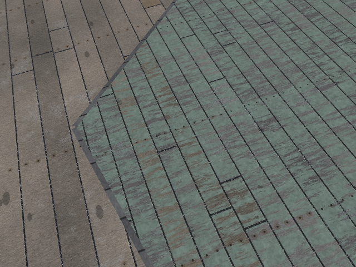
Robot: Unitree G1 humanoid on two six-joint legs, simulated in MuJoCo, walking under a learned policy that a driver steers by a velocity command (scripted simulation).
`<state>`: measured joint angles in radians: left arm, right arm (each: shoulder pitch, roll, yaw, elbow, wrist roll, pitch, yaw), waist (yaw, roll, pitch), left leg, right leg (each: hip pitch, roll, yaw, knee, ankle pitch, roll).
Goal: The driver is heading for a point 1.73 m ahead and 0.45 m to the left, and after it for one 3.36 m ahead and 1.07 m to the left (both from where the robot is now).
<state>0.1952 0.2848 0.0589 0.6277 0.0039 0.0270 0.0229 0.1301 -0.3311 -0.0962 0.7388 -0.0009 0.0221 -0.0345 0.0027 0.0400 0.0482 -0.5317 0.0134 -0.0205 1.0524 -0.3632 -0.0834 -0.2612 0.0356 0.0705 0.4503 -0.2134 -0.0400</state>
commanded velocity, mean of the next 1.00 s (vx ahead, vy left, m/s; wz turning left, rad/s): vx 0.07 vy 0.00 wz -0.08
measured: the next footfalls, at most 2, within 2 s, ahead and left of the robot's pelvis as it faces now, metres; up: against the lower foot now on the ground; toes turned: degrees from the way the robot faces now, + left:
left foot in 0.20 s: +0.05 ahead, +0.15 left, +0.00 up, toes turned -3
left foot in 1.46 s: +0.48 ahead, +0.11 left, +0.00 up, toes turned -1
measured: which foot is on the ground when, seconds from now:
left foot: up 0.00-0.18, down 0.20-0.98, up 1.00-1.00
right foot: down 0.00-1.00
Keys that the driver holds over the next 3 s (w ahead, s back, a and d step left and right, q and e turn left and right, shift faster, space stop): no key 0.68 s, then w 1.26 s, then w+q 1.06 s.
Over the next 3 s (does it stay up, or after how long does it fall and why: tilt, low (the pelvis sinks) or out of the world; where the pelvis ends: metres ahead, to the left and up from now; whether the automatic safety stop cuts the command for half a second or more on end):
stays up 1.17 0.08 -0.02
